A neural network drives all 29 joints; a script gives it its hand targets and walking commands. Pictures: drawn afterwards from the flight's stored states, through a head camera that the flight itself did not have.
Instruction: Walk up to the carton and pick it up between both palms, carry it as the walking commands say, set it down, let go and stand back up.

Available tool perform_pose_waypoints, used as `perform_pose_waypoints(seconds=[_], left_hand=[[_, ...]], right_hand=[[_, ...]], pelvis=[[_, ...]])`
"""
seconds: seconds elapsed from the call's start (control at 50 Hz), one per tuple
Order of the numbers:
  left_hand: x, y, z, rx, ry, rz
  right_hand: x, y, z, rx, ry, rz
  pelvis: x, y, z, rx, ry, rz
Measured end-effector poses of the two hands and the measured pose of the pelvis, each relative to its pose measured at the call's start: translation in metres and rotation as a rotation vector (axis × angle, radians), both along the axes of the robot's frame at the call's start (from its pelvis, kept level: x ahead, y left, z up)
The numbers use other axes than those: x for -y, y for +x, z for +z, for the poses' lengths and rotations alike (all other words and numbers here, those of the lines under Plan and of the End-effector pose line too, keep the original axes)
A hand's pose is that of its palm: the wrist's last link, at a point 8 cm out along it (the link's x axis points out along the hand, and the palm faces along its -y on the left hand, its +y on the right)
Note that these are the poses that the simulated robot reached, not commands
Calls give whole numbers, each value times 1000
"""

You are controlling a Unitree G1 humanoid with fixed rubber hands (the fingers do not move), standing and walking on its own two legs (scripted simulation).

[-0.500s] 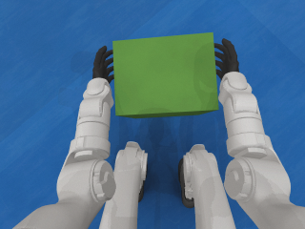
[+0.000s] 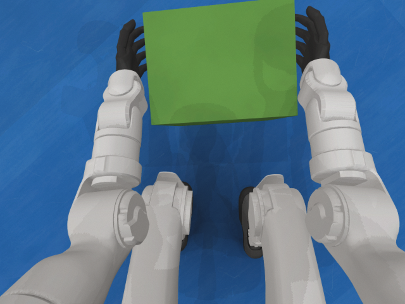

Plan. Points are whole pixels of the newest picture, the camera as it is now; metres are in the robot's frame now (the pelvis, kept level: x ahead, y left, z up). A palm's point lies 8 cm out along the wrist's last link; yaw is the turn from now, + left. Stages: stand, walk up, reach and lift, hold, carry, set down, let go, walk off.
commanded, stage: set down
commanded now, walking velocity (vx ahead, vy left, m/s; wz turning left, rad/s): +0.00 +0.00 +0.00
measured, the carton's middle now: (220, 79) +0.50 +0.01 -0.20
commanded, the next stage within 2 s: none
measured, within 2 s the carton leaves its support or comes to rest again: rests again in 1.60 s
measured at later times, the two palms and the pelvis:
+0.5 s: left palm (140, 67) +0.52 +0.16 -0.19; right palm (299, 61) +0.53 -0.15 -0.19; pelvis +0.00 +0.00 -0.05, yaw +1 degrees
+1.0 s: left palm (141, 74) +0.51 +0.17 -0.20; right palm (295, 68) +0.52 -0.14 -0.20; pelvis +0.00 +0.00 -0.05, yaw +0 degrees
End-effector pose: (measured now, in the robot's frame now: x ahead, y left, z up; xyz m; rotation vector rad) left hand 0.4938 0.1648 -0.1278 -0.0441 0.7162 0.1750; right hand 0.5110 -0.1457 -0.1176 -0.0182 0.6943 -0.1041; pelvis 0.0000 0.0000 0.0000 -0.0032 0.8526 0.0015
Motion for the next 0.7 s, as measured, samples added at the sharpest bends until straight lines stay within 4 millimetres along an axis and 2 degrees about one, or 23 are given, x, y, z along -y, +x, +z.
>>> perform_pose_waypoints(seconds=[0.32, 0.38, 0.48, 0.7], left_hand=[[3, 11, -57, -22, 9, -11], [2, 18, -60, -17, 28, -25], [0, 25, -60, 11, 26, -15], [7, 17, -66, -23, 8, -16]], right_hand=[[3, 13, -56, -20, -9, 15], [2, 16, -65, -15, -5, 16], [0, 20, -69, 14, 8, 12], [7, 17, -66, -20, -10, 12]], pelvis=[[1, -4, -36, 29, 6, -4], [1, -3, -42, 40, 7, -4], [2, -4, -47, 83, 12, -3], [6, -2, -53, 75, 11, -10]])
